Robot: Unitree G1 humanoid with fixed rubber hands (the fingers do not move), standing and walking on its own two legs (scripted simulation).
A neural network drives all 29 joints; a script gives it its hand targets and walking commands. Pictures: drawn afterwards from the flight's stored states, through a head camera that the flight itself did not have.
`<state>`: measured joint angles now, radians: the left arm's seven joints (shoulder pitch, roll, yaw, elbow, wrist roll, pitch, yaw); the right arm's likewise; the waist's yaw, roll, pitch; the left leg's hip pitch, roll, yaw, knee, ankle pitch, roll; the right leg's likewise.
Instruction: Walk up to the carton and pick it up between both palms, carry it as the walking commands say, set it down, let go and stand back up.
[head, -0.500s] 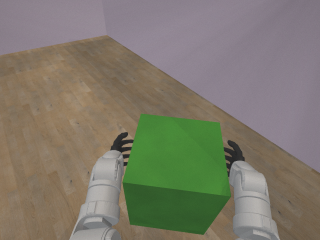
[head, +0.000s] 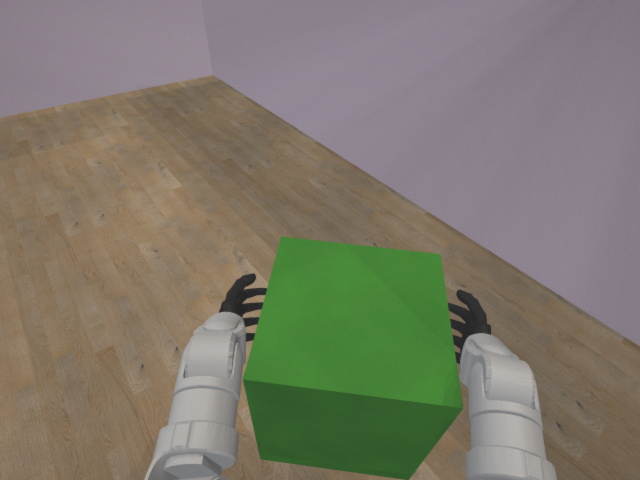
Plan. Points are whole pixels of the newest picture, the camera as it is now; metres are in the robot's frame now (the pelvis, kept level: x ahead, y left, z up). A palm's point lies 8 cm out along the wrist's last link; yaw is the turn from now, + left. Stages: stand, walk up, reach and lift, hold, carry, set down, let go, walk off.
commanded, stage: reach and lift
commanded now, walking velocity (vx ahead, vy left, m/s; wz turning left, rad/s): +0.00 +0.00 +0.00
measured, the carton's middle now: (346, 361) +0.31 -0.02 -0.03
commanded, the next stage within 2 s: hold in 0.34 s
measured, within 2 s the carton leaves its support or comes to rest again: neither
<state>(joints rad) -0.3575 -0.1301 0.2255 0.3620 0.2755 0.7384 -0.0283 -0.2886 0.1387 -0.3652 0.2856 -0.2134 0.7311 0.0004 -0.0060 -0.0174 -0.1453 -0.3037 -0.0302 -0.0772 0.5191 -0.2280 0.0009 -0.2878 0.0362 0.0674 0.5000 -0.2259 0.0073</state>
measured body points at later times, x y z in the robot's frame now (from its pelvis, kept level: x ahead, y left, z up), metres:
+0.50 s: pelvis +0.00 +0.00 +0.00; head -0.05 +0.01 +0.45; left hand +0.32 +0.14 +0.04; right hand +0.30 -0.18 +0.04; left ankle +0.03 +0.12 -0.74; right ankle +0.02 -0.12 -0.74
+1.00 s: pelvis +0.00 +0.00 +0.00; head -0.05 +0.01 +0.45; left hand +0.31 +0.14 +0.05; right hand +0.29 -0.18 +0.05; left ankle +0.03 +0.12 -0.74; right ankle +0.02 -0.12 -0.74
